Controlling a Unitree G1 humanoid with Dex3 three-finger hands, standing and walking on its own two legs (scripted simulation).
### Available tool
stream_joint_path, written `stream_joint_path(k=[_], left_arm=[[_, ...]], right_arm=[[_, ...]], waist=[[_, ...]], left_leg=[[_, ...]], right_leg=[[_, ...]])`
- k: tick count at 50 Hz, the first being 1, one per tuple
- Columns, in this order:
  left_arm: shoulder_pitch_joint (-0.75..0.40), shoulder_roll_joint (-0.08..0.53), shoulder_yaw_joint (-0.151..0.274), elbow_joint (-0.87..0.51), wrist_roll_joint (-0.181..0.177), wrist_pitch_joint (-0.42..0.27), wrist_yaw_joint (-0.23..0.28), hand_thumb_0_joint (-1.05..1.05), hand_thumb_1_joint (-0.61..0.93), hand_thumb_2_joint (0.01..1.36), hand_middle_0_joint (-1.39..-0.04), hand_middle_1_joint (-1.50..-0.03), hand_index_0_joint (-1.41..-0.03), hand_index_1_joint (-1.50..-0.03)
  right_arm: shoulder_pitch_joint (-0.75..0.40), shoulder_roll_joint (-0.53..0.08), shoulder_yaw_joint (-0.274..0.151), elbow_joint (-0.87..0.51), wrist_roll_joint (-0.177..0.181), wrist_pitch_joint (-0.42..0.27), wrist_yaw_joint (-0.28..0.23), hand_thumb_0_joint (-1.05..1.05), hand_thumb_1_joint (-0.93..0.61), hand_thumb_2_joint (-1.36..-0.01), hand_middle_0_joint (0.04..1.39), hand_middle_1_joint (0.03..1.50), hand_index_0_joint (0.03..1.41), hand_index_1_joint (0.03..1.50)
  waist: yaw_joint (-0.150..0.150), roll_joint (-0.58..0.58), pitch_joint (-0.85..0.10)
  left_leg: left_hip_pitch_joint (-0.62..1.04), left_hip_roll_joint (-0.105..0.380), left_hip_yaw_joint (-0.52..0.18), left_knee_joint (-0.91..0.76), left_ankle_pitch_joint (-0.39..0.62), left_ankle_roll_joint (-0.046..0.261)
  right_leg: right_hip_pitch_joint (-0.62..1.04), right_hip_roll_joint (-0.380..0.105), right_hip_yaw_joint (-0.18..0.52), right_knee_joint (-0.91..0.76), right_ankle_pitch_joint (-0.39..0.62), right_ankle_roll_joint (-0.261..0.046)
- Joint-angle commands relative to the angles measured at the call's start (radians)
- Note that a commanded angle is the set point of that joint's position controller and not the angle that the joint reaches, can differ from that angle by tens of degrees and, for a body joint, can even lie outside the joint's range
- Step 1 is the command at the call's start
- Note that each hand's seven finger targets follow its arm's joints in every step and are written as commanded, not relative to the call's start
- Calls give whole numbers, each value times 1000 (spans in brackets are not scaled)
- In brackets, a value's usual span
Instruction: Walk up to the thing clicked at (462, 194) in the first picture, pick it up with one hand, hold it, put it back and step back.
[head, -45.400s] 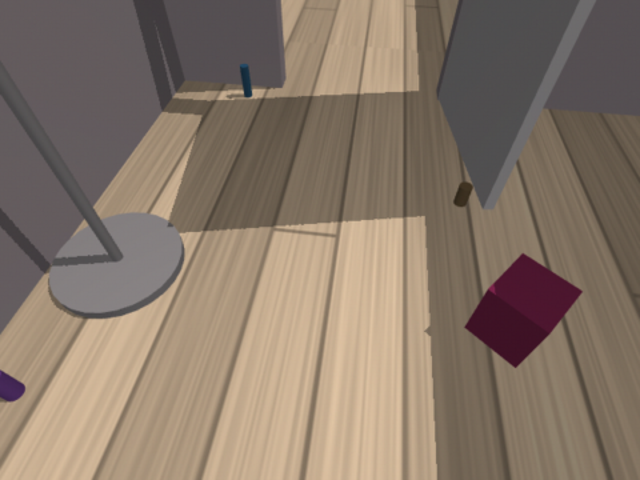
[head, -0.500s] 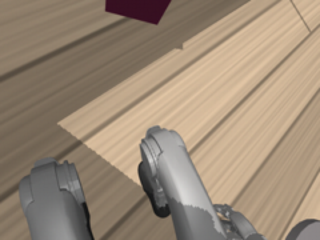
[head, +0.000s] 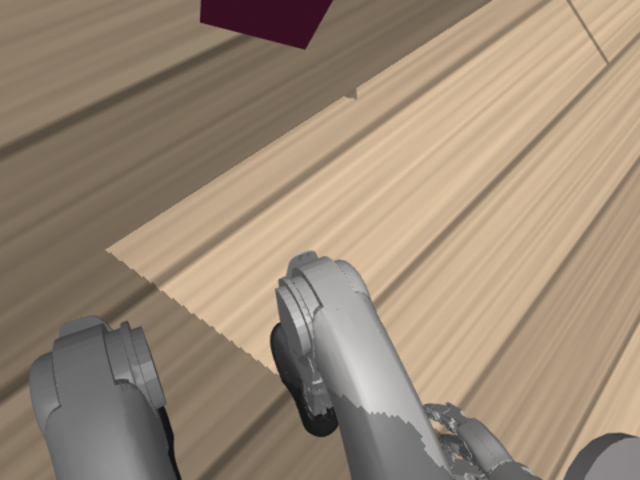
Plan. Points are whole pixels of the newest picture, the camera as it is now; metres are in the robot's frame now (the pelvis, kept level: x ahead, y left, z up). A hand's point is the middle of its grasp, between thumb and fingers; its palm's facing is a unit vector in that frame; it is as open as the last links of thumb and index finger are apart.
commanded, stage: rest palm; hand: left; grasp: from above
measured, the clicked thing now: out of the picture +0.51 +0.33 -0.27
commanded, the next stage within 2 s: close in 1.26 s
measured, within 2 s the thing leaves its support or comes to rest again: neither
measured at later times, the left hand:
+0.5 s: hand out of the picture +0.49 +0.34 -0.22, palm faces -0.44 -0.11 -0.89, open 14.3 cm
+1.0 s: hand out of the picture +0.49 +0.34 -0.22, palm faces -0.43 -0.10 -0.90, open 14.1 cm
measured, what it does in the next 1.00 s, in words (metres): stands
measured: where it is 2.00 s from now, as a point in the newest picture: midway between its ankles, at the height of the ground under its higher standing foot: (239, 434)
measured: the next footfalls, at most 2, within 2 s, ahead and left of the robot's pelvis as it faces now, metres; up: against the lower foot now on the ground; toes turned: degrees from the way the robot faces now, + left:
none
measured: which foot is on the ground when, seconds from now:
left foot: down 0.00-1.00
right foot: down 0.00-1.00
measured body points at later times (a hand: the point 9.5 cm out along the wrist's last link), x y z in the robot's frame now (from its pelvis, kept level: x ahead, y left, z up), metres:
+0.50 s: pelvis +0.01 +0.01 +0.00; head +0.29 +0.12 +0.33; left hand +0.51 +0.34 -0.17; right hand +0.04 -0.27 -0.06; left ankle +0.07 +0.13 -0.29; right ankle +0.12 -0.13 -0.29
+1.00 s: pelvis +0.00 +0.01 -0.01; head +0.28 +0.12 +0.32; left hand +0.51 +0.34 -0.17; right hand +0.03 -0.25 -0.06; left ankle +0.07 +0.13 -0.29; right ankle +0.12 -0.13 -0.29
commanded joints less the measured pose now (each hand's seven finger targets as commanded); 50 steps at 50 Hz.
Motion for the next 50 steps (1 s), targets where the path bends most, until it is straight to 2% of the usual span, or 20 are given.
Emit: stream_joint_path(k=[1,4,7,8,10,13,17,20,21,22,25,30,33,35,36,39,42,44,45,50], left_arm=[[-239,279,23,-40,-16,30,1,0,-575,986,-59,-1043,-57,-1044],[-255,252,-5,-57,-19,14,-2,0,-589,986,-57,-1050,-54,-1052],[-261,353,56,-138,-15,-18,12,0,-574,973,-56,-1054,-58,-1051],[-260,334,43,-134,-13,-24,16,0,-576,973,-56,-1053,-57,-1050],[-279,351,65,-197,-2,-44,29,0,-567,961,-56,-1062,-61,-1056],[-277,342,77,-229,-16,-50,54,0,-569,961,-56,-1045,-59,-1041],[-262,350,84,-233,-3,-35,79,0,-564,963,-56,-1029,-56,-1026],[-286,350,81,-234,5,-20,83,0,-563,973,-59,-1018,-56,-1019],[-296,393,106,-260,11,-22,87,0,-568,984,-63,-1021,-58,-1024],[-277,345,71,-216,13,-18,88,0,-573,996,-67,-1015,-57,-1023],[-249,307,58,-150,12,-12,89,0,-540,960,-60,-1035,-65,-1028],[-255,384,105,-150,24,-16,94,0,-520,952,-64,-1052,-74,-1040],[-270,366,91,-127,19,-20,95,0,-513,951,-67,-1055,-78,-1043],[-277,316,44,-110,16,-15,94,0,-520,948,-61,-1054,-71,-1041],[-273,328,39,-105,16,-16,98,0,-519,951,-63,-1057,-73,-1045],[-256,397,85,-96,30,-9,97,0,-530,976,-74,-1046,-76,-1043],[-274,352,63,-101,25,-13,100,0,-530,966,-69,-1051,-73,-1045],[-274,337,41,-85,18,-10,102,0,-536,963,-67,-1048,-70,-1043],[-271,343,41,-84,20,-11,100,0,-530,962,-66,-1048,-71,-1042],[-250,404,79,-71,19,-8,99,0,-518,969,-74,-1056,-78,-1050]], right_arm=[[183,-289,-82,-12,-7,-10,-18,0,-917,-907,199,300,199,300],[196,-287,-74,14,-8,-18,-19,0,-921,-908,199,300,199,300],[195,-312,-73,-4,-16,-26,-18,0,-917,-906,198,300,199,300],[209,-313,-68,14,-21,-24,-17,0,-917,-907,198,300,198,300],[222,-314,-68,14,-31,-23,-14,0,-919,-908,198,300,198,300],[212,-319,-75,12,-39,-25,-9,0,-919,-908,198,300,198,300],[220,-317,-79,31,-48,-27,2,0,-917,-907,198,300,199,300],[236,-316,-78,38,-51,-30,11,0,-916,-907,198,300,199,300],[223,-317,-78,29,-50,-32,11,0,-915,-907,199,300,199,300],[227,-312,-70,38,-52,-32,12,0,-916,-907,199,300,199,300],[230,-329,-73,36,-50,-42,19,0,-911,-905,199,300,199,300],[219,-343,-70,14,-52,-52,24,0,-912,-906,199,300,199,300],[199,-335,-61,6,-53,-58,28,0,-910,-906,199,300,199,300],[195,-333,-51,5,-51,-66,27,0,-910,-906,199,300,199,300],[190,-331,-47,12,-49,-70,28,0,-912,-906,199,300,199,300],[207,-349,-51,14,-48,-75,29,0,-915,-908,199,300,199,300],[200,-347,-40,0,-54,-76,30,0,-915,-908,199,300,199,300],[173,-342,-36,-6,-50,-81,28,0,-914,-908,199,300,199,300],[192,-348,-33,-5,-51,-85,31,0,-912,-907,199,300,199,300],[193,-353,-25,1,-54,-89,30,0,-913,-908,199,300,199,300]], waist=[[-32,288,-569],[-38,299,-536],[-29,366,-626],[-35,386,-630],[-42,446,-663],[-44,496,-676],[-41,550,-692],[-54,514,-631],[-43,511,-653],[-52,493,-627],[-63,462,-544],[-63,472,-581],[-71,453,-565],[-84,451,-563],[-80,470,-563],[-71,471,-543],[-92,477,-529],[-83,455,-521],[-96,452,-520],[-83,434,-514]], left_leg=[[378,15,91,-244,77,53],[380,12,91,-239,50,49],[466,19,86,-225,138,35],[488,19,85,-217,170,28],[553,23,80,-206,239,18],[618,30,72,-202,262,8],[650,36,72,-199,310,5],[585,34,72,-187,289,13],[569,37,73,-190,277,17],[552,35,74,-190,261,19],[537,31,65,-202,216,14],[553,35,54,-207,229,15],[515,37,53,-212,156,22],[535,39,45,-212,160,22],[526,40,44,-223,146,21],[532,42,37,-218,174,16],[532,43,33,-215,187,13],[500,43,36,-211,138,19],[514,44,34,-214,158,19],[481,44,38,-199,160,22]], right_leg=[[343,7,-111,-219,118,-85],[325,9,-113,-226,87,-90],[382,9,-127,-205,165,-92],[385,6,-133,-202,184,-95],[393,5,-139,-190,237,-98],[352,6,-144,-182,243,-102],[349,6,-146,-175,285,-98],[331,5,-149,-176,281,-101],[360,9,-146,-180,283,-97],[358,9,-147,-180,277,-95],[297,8,-162,-185,223,-102],[328,8,-166,-173,237,-98],[321,14,-166,-183,185,-95],[311,15,-171,-185,194,-91],[317,18,-171,-181,187,-90],[296,15,-171,-165,199,-93],[300,16,-176,-167,209,-95],[292,22,-174,-177,178,-95],[304,20,-175,-174,197,-89],[322,21,-174,-177,191,-91]])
